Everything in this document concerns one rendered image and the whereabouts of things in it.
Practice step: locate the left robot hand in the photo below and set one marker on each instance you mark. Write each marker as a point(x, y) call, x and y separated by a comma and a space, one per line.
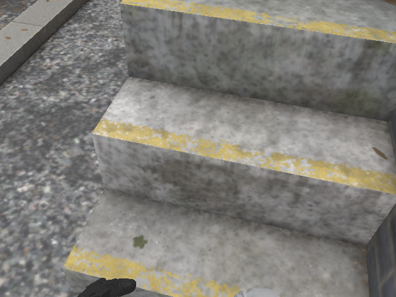
point(109, 288)

